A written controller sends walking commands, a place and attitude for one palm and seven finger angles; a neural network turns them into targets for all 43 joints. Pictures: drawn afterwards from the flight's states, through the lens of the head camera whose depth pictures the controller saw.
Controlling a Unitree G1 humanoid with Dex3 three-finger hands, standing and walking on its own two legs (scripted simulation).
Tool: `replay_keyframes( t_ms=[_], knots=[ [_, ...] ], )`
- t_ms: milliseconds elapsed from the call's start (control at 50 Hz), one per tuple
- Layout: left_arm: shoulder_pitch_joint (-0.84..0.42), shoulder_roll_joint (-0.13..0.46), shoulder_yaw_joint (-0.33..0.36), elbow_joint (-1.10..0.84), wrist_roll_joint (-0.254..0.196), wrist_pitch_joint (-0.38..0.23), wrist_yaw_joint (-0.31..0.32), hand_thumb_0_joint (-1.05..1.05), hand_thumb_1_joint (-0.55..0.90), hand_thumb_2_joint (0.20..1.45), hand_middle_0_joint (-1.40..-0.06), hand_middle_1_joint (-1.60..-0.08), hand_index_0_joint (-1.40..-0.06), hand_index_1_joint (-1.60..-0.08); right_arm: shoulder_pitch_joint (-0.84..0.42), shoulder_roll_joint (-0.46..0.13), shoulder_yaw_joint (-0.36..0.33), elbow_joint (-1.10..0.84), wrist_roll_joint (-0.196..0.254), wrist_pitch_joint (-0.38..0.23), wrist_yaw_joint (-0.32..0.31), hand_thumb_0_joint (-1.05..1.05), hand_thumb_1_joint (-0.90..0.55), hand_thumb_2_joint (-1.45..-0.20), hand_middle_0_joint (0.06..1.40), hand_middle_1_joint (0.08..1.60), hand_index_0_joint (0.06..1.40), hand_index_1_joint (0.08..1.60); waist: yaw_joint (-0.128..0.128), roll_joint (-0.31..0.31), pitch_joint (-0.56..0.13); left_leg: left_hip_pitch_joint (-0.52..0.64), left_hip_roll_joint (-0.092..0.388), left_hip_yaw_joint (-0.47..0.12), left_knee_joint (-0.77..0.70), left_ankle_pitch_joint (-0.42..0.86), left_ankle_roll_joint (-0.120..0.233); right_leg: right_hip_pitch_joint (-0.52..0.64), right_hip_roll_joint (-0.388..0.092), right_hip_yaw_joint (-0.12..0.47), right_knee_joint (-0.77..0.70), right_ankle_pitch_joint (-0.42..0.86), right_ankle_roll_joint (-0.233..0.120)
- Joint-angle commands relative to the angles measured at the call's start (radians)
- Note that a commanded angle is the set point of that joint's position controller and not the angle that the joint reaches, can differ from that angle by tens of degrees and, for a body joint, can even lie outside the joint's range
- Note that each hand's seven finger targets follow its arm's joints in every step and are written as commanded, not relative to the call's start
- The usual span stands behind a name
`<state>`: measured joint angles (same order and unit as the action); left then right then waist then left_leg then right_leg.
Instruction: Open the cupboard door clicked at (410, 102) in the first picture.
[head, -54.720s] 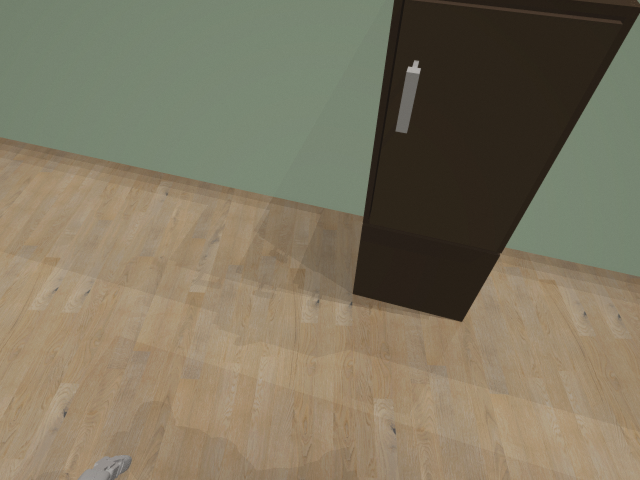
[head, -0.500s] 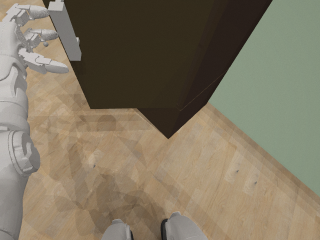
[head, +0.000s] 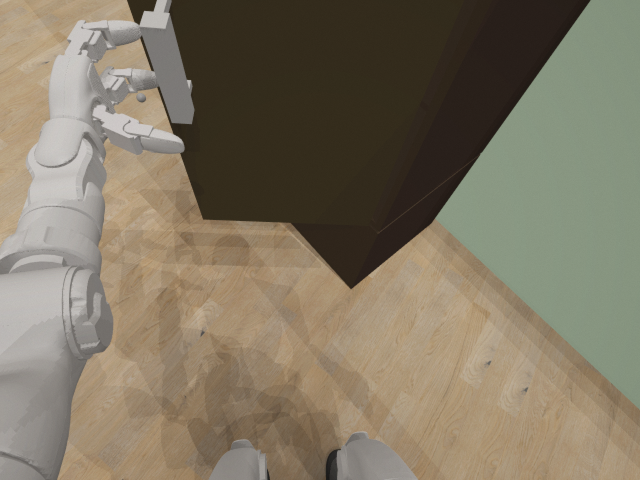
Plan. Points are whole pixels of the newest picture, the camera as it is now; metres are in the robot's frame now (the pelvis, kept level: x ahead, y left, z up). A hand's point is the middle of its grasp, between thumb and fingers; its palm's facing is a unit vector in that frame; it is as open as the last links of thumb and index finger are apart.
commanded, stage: slide the fingers in behind the handle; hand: left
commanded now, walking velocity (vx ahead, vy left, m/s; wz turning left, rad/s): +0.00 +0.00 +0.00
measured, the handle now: (173, 61) +0.59 +0.13 +0.12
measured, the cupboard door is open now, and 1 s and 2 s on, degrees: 50 47 61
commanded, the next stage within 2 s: close the thumb around the handle in 0.66 s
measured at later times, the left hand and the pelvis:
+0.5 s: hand (153, 92) +0.55 +0.15 +0.11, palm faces -0.03 -1.00 -0.02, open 15.3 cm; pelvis +0.00 +0.00 +0.00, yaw +1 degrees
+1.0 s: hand (187, 94) +0.54 +0.12 +0.11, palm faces -0.07 -1.00 -0.03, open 12.4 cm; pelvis +0.00 +0.00 +0.00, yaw -2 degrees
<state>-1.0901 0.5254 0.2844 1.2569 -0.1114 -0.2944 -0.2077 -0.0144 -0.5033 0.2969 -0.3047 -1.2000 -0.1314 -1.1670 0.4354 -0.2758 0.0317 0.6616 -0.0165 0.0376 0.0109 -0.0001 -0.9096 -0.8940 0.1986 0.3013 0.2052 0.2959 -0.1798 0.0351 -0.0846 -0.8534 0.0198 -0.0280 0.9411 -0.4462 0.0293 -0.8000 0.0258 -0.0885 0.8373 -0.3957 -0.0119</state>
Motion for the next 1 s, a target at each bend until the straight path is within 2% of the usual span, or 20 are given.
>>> replay_keyframes(
  t_ms=[0, 60, 120, 160, 180, 200, 260, 280, 300, 340, 440, 520, 560, 580, 620, 660, 740, 820, 880, 980],
  knots=[
    [-0.564, 0.011, -0.093, -0.251, 0.019, -0.08, -0.039, 0.0, -0.5, 0.3, -0.3, -1.2, -0.3, -1.2, 0.204, -0.175, -0.071, -0.01, -0.003, -0.017, -0.004, 0.0, -0.9, -0.9, 0.2, 0.3, 0.2, 0.3, -0.093, 0.2, -0.491, 0.544, 0.013, -0.073, -0.058, 0.542, -0.014, -0.004, 0.037, 0.032, -0.069, 0.337, -0.012],
    [-0.593, -0.045, -0.129, -0.234, 0.011, -0.079, -0.031, 0.0, -0.5, 0.3, -0.3, -1.2, -0.3, -1.2, 0.211, -0.175, -0.069, -0.005, -0.004, -0.023, -0.003, 0.0, -0.9, -0.9, 0.2, 0.3, 0.2, 0.3, -0.117, 0.151, -0.454, 0.523, 0.014, -0.087, -0.061, 0.512, -0.011, -0.023, 0.038, 0.023, -0.068, 0.309, -0.013],
    [-0.61, -0.015, -0.114, -0.189, 0.023, -0.064, -0.023, 0.0, -0.5, 0.3, -0.3, -1.2, -0.3, -1.2, 0.212, -0.184, -0.069, 0.007, -0.004, -0.026, -0.004, 0.0, -0.9, -0.9, 0.2, 0.3, 0.2, 0.3, -0.125, 0.118, -0.425, 0.464, 0.008, -0.08, -0.067, 0.42, -0.005, -0.023, 0.036, 0.029, -0.074, 0.276, -0.011],
    [-0.644, -0.063, -0.144, -0.21, 0.023, -0.069, -0.013, 0.0, -0.5, 0.3, -0.3, -1.2, -0.3, -1.2, 0.214, -0.178, -0.069, 0.008, -0.007, -0.033, -0.005, 0.0, -0.9, -0.9, 0.2, 0.3, 0.2, 0.3, -0.135, 0.155, -0.44, 0.488, 0.006, -0.083, -0.063, 0.44, -0.004, -0.04, 0.032, 0.027, -0.069, 0.279, -0.013],
    [-0.652, -0.049, -0.14, -0.224, 0.031, -0.073, -0.011, 0.0, -0.5, 0.3, -0.3, -1.2, -0.3, -1.2, 0.217, -0.18, -0.072, 0.014, -0.009, -0.036, -0.002, 0.0, -0.9, -0.9, 0.2, 0.3, 0.2, 0.3, -0.126, 0.175, -0.478, 0.521, 0.011, -0.094, -0.059, 0.461, -0.011, -0.055, 0.032, 0.027, -0.062, 0.276, -0.013],
    [-0.627, -0.073, -0.153, -0.201, 0.032, -0.068, -0.012, 0.0, -0.5, 0.3, -0.3, -1.2, -0.3, -1.2, 0.215, -0.177, -0.071, 0.015, -0.01, -0.037, 0.002, 0.0, -0.9, -0.9, 0.2, 0.3, 0.2, 0.3, -0.12, 0.185, -0.471, 0.52, 0.009, -0.091, -0.055, 0.468, -0.012, -0.062, 0.033, 0.025, -0.06, 0.277, -0.016],
    [-0.631, -0.074, -0.147, -0.177, 0.024, -0.061, -0.006, 0.0, -0.5, 0.3, -0.3, -1.2, -0.3, -1.2, 0.222, -0.18, -0.069, 0.018, -0.012, -0.04, 0.003, 0.0, -0.9, -0.9, 0.2, 0.3, 0.2, 0.3, -0.136, 0.144, -0.434, 0.481, 0.005, -0.087, -0.055, 0.444, -0.006, -0.051, 0.033, 0.022, -0.064, 0.275, -0.016],
    [-0.64, -0.021, -0.119, -0.189, 0.034, -0.064, -0.007, 0.0, -0.5, 0.3, -0.3, -1.2, -0.3, -1.2, 0.223, -0.187, -0.071, 0.02, -0.013, -0.038, 0.004, 0.0, -0.9, -0.9, 0.2, 0.3, 0.2, 0.3, -0.126, 0.147, -0.469, 0.484, 0.007, -0.087, -0.054, 0.443, -0.007, -0.043, 0.033, 0.027, -0.061, 0.279, -0.014],
    [-0.622, -0.022, -0.124, -0.171, 0.039, -0.061, -0.01, 0.0, -0.5, 0.3, -0.3, -1.2, -0.3, -1.2, 0.22, -0.184, -0.068, 0.015, -0.011, -0.037, 0.004, 0.0, -0.9, -0.9, 0.2, 0.3, 0.2, 0.3, -0.118, 0.16, -0.464, 0.468, 0.002, -0.082, -0.054, 0.439, -0.007, -0.034, 0.033, 0.029, -0.058, 0.282, -0.018],
    [-0.633, -0.038, -0.134, -0.164, 0.041, -0.053, -0.009, 0.0, -0.5, 0.3, -0.3, -1.2, -0.3, -1.2, 0.222, -0.182, -0.065, 0.015, -0.011, -0.037, 0.005, 0.0, -0.9, -0.9, 0.2, 0.3, 0.2, 0.3, -0.129, 0.153, -0.448, 0.46, 0.003, -0.082, -0.055, 0.436, -0.005, -0.04, 0.033, 0.026, -0.059, 0.281, -0.016],
    [-0.606, -0.029, -0.123, -0.218, 0.037, -0.063, -0.013, 0.0, -0.5, 0.3, -0.3, -1.2, -0.3, -1.2, 0.229, -0.18, -0.071, 0.005, -0.014, -0.033, 0.012, 0.0, -0.9, -0.9, 0.2, 0.3, 0.2, 0.3, -0.099, 0.208, -0.523, 0.537, 0.009, -0.091, -0.045, 0.547, -0.018, -0.033, 0.037, 0.024, -0.049, 0.319, -0.019],
    [-0.587, -0.039, -0.118, -0.224, 0.019, -0.055, -0.019, 0.0, -0.5, 0.3, -0.3, -1.2, -0.3, -1.2, 0.228, -0.18, -0.073, -0.001, -0.01, -0.027, 0.011, 0.0, -0.9, -0.9, 0.2, 0.3, 0.2, 0.3, -0.104, 0.147, -0.497, 0.508, 0.008, -0.081, -0.055, 0.53, -0.011, 0.0, 0.042, 0.021, -0.057, 0.338, -0.014],
    [-0.593, 0.027, -0.048, -0.22, 0.003, -0.054, -0.005, 0.0, -0.5, 0.3, -0.3, -1.2, -0.3, -1.2, 0.231, -0.183, -0.07, -0.005, -0.008, -0.026, 0.004, 0.0, -0.9, -0.9, 0.2, 0.3, 0.2, 0.3, -0.095, 0.132, -0.483, 0.48, 0.005, -0.078, -0.062, 0.515, -0.007, 0.026, 0.043, 0.022, -0.059, 0.341, -0.016],
    [-0.612, 0.078, 0.0, -0.228, 0.001, -0.056, 0.01, 0.0, -0.5, 0.3, -0.3, -1.2, -0.3, -1.2, 0.233, -0.184, -0.069, -0.009, -0.007, -0.027, 0.002, 0.0, -0.9, -0.9, 0.2, 0.3, 0.2, 0.3, -0.085, 0.13, -0.508, 0.472, 0.003, -0.073, -0.064, 0.51, -0.008, 0.048, 0.044, 0.029, -0.057, 0.352, -0.013],
    [-0.581, 0.021, -0.036, -0.208, 0.003, -0.061, 0.025, 0.0, -0.5, 0.3, -0.3, -1.2, -0.3, -1.2, 0.227, -0.173, -0.068, -0.013, -0.006, -0.031, 0.007, 0.0, -0.9, -0.9, 0.2, 0.3, 0.2, 0.3, -0.087, 0.128, -0.49, 0.471, 0.0, -0.065, -0.07, 0.517, -0.008, 0.056, 0.042, 0.028, -0.063, 0.361, -0.01],
    [-0.564, 0.013, -0.053, -0.218, 0.018, -0.074, 0.025, 0.0, -0.5, 0.3, -0.3, -1.2, -0.3, -1.2, 0.228, -0.17, -0.066, -0.018, -0.008, -0.034, 0.006, 0.0, -0.9, -0.9, 0.2, 0.3, 0.2, 0.3, -0.091, 0.128, -0.464, 0.468, 0.004, -0.065, -0.065, 0.539, -0.006, 0.042, 0.039, 0.027, -0.059, 0.363, -0.011],
    [-0.516, 0.044, -0.026, -0.202, 0.037, -0.083, 0.035, 0.0, -0.5, 0.3, -0.3, -1.2, -0.3, -1.2, 0.226, -0.174, -0.069, -0.025, -0.009, -0.024, 0.011, 0.0, -0.9, -0.9, 0.2, 0.3, 0.2, 0.3, -0.072, 0.121, -0.468, 0.468, 0.007, -0.066, -0.069, 0.542, -0.012, 0.042, 0.039, 0.028, -0.054, 0.355, -0.011],
    [-0.496, 0.156, 0.076, -0.187, 0.039, -0.066, 0.059, 0.0, -0.276, 0.396, -0.316, -1.224, -0.316, -1.224, 0.224, -0.178, -0.061, -0.053, -0.007, -0.017, 0.003, 0.0, -0.9, -0.9, 0.2, 0.3, 0.2, 0.3, -0.049, 0.069, -0.471, 0.381, -0.004, -0.04, -0.082, 0.492, -0.003, 0.128, 0.035, 0.038, -0.051, 0.385, -0.006],
    [-0.477, 0.148, 0.057, -0.218, 0.067, -0.086, 0.065, 0.0, -0.108, 0.468, -0.328, -1.242, -0.328, -1.242, 0.219, -0.17, -0.062, -0.063, -0.007, -0.019, 0.005, 0.0, -0.9, -0.9, 0.2, 0.3, 0.2, 0.3, -0.044, 0.083, -0.498, 0.39, -0.006, -0.031, -0.072, 0.51, -0.001, 0.141, 0.034, 0.047, -0.048, 0.412, -0.005],
    [-0.461, 0.174, 0.084, -0.241, 0.051, -0.098, 0.046, 0.0, 0.172, 0.588, -0.348, -1.272, -0.348, -1.272, 0.218, -0.173, -0.066, -0.068, -0.002, -0.013, 0.0, 0.0, -0.9, -0.9, 0.2, 0.3, 0.2, 0.3, -0.039, 0.077, -0.522, 0.401, -0.004, -0.022, -0.078, 0.508, -0.001, 0.175, 0.037, 0.052, -0.056, 0.433, -0.004]
  ],
)
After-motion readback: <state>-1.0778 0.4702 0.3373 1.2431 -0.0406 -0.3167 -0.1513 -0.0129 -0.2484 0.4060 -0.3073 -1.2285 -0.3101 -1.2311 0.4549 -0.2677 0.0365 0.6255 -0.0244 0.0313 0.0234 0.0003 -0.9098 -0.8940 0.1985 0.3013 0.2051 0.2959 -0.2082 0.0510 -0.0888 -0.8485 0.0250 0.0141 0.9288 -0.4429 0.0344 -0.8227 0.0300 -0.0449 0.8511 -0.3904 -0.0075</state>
